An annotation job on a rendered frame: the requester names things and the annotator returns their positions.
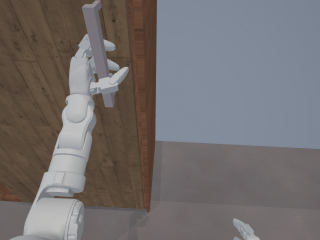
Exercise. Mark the wardrobe door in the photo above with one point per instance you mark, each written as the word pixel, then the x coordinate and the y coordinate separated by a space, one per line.
pixel 4 190
pixel 38 39

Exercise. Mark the right robot hand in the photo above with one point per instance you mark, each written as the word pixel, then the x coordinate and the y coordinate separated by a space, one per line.
pixel 245 230

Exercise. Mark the handle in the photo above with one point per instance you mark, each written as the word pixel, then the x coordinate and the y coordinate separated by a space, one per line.
pixel 94 30

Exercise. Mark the left robot hand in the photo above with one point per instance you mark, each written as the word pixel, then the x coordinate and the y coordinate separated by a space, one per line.
pixel 82 70

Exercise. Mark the left robot upper arm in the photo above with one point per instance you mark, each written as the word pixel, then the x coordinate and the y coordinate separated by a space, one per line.
pixel 55 219

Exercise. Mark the robot left forearm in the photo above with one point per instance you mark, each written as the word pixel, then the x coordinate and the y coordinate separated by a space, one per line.
pixel 67 168

